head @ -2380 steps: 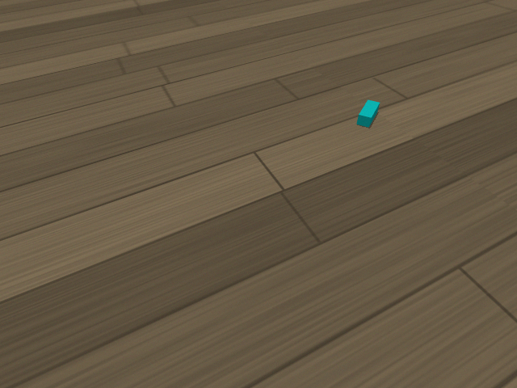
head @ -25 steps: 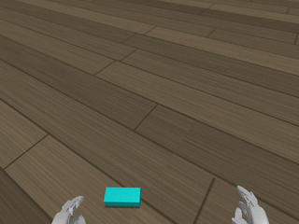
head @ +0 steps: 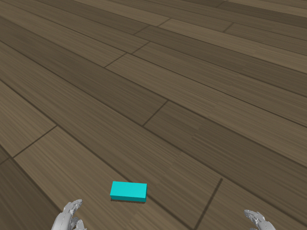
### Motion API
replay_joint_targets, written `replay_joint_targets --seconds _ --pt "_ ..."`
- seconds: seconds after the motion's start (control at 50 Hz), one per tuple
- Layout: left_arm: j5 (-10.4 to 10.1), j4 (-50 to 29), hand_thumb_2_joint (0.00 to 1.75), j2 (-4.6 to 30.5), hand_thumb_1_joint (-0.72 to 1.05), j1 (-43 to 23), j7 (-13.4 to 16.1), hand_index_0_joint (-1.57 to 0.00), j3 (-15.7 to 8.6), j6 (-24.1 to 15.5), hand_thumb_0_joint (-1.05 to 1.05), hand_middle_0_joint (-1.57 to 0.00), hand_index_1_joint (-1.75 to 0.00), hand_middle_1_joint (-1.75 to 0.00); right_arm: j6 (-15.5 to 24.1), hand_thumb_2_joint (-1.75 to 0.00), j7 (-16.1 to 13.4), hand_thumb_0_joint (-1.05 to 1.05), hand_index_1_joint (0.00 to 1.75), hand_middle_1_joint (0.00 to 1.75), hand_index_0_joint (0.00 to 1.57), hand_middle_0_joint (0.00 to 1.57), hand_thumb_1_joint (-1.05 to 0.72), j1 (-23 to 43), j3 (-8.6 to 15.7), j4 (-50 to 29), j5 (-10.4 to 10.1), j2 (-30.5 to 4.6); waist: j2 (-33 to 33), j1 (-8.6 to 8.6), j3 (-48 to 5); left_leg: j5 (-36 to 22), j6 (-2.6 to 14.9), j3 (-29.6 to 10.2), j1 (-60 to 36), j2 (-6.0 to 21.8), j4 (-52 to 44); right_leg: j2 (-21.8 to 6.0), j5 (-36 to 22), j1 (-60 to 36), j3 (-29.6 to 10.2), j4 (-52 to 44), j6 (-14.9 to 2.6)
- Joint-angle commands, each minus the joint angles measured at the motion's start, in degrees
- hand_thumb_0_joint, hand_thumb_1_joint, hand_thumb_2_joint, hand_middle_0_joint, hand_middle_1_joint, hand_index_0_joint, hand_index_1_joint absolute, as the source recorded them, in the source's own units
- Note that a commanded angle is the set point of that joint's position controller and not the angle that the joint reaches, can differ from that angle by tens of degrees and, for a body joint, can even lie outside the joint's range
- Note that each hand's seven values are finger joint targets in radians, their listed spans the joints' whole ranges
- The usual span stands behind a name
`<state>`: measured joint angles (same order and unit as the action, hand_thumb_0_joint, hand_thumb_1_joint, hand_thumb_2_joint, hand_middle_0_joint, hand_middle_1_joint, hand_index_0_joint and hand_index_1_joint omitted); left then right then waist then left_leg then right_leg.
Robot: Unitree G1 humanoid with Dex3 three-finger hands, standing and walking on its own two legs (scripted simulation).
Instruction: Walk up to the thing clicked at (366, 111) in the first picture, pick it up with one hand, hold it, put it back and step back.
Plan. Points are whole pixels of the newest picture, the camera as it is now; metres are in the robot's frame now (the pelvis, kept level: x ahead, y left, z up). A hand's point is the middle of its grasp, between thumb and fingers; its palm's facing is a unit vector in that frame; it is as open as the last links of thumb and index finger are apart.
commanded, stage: stand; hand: left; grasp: from above
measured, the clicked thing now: (129, 191) +0.47 +0.19 -0.69
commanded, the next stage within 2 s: none
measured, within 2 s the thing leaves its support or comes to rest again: neither
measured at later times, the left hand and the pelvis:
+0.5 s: hand out of the picture +0.06 +0.24 -0.12, palm faces +0.04 -0.95 -0.32, open 7.4 cm; pelvis +0.02 +0.01 +0.04, yaw +0 degrees
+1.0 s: hand out of the picture +0.06 +0.24 -0.11, palm faces +0.02 -0.94 -0.34, open 7.4 cm; pelvis +0.01 +0.00 +0.05, yaw +0 degrees
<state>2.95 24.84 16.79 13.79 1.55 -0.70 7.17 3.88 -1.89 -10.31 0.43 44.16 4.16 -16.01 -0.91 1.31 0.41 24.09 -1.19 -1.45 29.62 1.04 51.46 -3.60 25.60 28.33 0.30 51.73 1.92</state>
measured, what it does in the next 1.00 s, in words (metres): rises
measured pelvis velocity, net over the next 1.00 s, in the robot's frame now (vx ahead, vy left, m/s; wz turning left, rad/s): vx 0.01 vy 0.00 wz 0.00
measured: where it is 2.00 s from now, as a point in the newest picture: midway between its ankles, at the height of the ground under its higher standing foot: outside the picture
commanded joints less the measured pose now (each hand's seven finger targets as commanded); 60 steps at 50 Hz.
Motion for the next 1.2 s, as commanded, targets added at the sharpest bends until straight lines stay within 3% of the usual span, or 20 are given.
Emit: replay_joint_targets --seconds 0.0,0.04,0.08,0.18,0.26,0.32,0.42,0.58,0.76,0.82,0.98,1.18 --pt "0.03 3.55 0.9 8.76 0.9 -1.85 0.54 -0.2 -4.66 -5.26 0.0 -0.2 -0.3 -0.3 0.46 -0.9 1.24 0.0 0.3 0.3 0.2 0.2 -0.9 1.92 4.8 -3.09 -1.39 -9.71 -0.57 0.48 -5.08 -5.57 4.49 -2.56 -7.11 1.01 -12.45 -1.26 -3.5 -4.76 -3.52 -14.07 -4.14" --pt "0.1 7.55 0.9 8.44 0.9 -2.46 0.55 -0.2 -4.66 -6.02 0.0 -0.2 -0.3 -0.3 -0.14 -0.9 1.41 0.0 0.3 0.3 0.2 0.2 -0.9 2.52 4.98 -1.47 -1.01 -10.14 2.23 0.28 -4.17 -2.49 4.8 -4.16 -7.55 2.11 -16.01 -0.49 -4.21 -6.0 -2.34 -14.07 -3.56" --pt "0.05 11.08 0.9 8.18 0.9 -2.24 0.59 -0.2 -4.73 -6.72 0.0 -0.2 -0.3 -0.3 -0.53 -0.9 1.21 0.0 0.3 0.3 0.2 0.2 -0.9 2.6 5.1 -0.19 -0.82 -10.57 4.39 0.51 -3.64 -3.7 4.94 -5.89 -7.93 3.37 -18.64 0.09 -7.43 -8.26 -0.94 -13.7 -2.95" --pt "-0.52 18.98 0.9 9.23 0.9 -1.55 0.86 -0.2 -4.94 -8.1 0.0 -0.2 -0.3 -0.3 -1.34 -0.9 0.34 0.0 0.3 0.3 0.2 0.2 -0.9 0.92 5.04 3.87 -1.52 -10.26 0.78 -0.2 -4.1 -16.88 4.26 -3.21 -13.65 2.66 -16.48 -1.84 -17.8 -11.95 -2.84 -18.25 -3.68" --pt "-1.01 23.62 0.9 9.96 0.9 -1.72 1.11 -0.2 -4.74 -8.0 0.0 -0.2 -0.3 -0.3 -1.93 -0.9 0.01 0.0 0.3 0.3 0.2 0.2 -0.9 0.27 4.76 6.74 -2.06 -10.94 1.64 -0.55 -2.63 -18.04 4.05 -3.69 -14.87 3.16 -19.67 -2.1 -20.07 -14.45 -2.63 -21.15 -3.5" --pt "-1.08 26.82 0.9 10.02 0.9 -1.86 1.22 -0.2 -4.52 -7.78 0.0 -0.2 -0.3 -0.3 -2.39 -0.9 -0.23 0.0 0.3 0.3 0.2 0.2 -0.9 0.72 4.46 8.5 -2.16 -11.07 1.67 -0.53 -1.26 -15.86 3.93 -4.2 -15.46 3.7 -22.59 -2.19 -18.58 -15.89 -2.52 -24.0 -3.16" --pt "-1.28 31.15 0.9 9.85 0.9 -1.57 1.14 -0.2 -3.9 -7.6 0.0 -0.2 -0.3 -0.3 -2.18 -0.9 -0.36 0.0 0.3 0.3 0.2 0.2 -0.9 1.15 3.9 11.33 -2.53 -11.57 2.45 -0.12 -0.46 -19.9 3.23 -4.66 -18.31 4.52 -26.45 -2.13 -19.86 -18.97 -2.04 -26.64 -2.58" --pt "-1.17 35.07 0.9 10.09 0.9 -4.06 0.7 -0.2 -3.36 -7.57 0.0 -0.2 -0.3 -0.3 -2.61 -0.9 -0.06 0.0 0.3 0.3 0.2 0.2 -0.9 2.92 3.63 13.91 -2.67 -11.81 2.77 -0.41 2.99 -9.62 2.44 -4.95 -16.88 4.47 -32.93 -2.13 -15.0 -20.9 -1.82 -31.38 -1.93" --pt "-1.26 36.86 0.9 11.3 0.9 -6.18 0.48 -0.2 -3.22 -8.06 0.0 -0.2 -0.3 -0.3 -2.52 -0.9 0.33 0.0 0.3 0.3 0.2 0.2 -0.9 4.23 3.47 15.67 -2.88 -11.97 0.94 -0.59 1.77 -14.66 2.01 -4.05 -20.47 4.77 -33.16 -3.13 -16.39 -21.24 -2.49 -34.01 -2.02" --pt "-1.31 37.5 0.9 11.82 0.9 -6.23 0.4 -0.2 -3.26 -8.02 0.0 -0.2 -0.3 -0.3 -2.79 -0.9 0.47 0.0 0.3 0.3 0.2 0.2 -0.9 4.32 3.41 16.12 -2.89 -12.14 1.11 -0.76 2.72 -11.3 1.85 -4.0 -19.6 4.55 -33.87 -2.96 -14.13 -20.89 -2.6 -34.78 -1.86" --pt "-1.57 38.04 0.9 12.74 0.9 -7.05 0.24 -0.2 -3.4 -8.42 0.0 -0.2 -0.3 -0.3 -2.8 -0.9 0.64 0.0 0.3 0.3 0.2 0.2 -0.9 4.38 3.05 16.84 -2.96 -12.57 0.56 -0.86 1.35 -15.31 2.02 -3.42 -21.52 5.07 -33.4 -3.63 -17.1 -21.63 -3.47 -35.55 -2.1" --pt "-1.69 38.64 0.9 12.48 0.9 -7.25 -0.08 -0.2 -3.33 -8.12 0.0 -0.2 -0.3 -0.3 -2.78 -0.9 0.56 0.0 0.3 0.3 0.2 0.2 -0.9 4.44 2.51 17.42 -3.12 -13.39 1.92 -0.81 1.38 -14.82 1.95 -3.29 -21.33 5.6 -34.36 -3.3 -17.73 -22.18 -3.09 -35.03 -2.24"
